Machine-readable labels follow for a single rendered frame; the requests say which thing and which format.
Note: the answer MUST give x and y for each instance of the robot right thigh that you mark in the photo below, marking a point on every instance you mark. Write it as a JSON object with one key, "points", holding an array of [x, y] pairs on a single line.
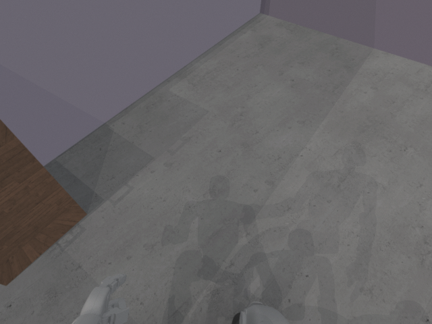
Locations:
{"points": [[260, 314]]}

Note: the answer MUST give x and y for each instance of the cabinet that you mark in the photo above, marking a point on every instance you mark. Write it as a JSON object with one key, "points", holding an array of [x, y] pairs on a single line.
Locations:
{"points": [[35, 210]]}

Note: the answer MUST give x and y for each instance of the robot right shin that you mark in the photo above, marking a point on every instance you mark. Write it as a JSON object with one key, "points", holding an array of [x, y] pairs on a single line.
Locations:
{"points": [[254, 303]]}

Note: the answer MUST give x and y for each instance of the left robot hand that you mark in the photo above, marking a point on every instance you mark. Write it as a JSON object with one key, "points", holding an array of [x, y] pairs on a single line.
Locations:
{"points": [[113, 311]]}

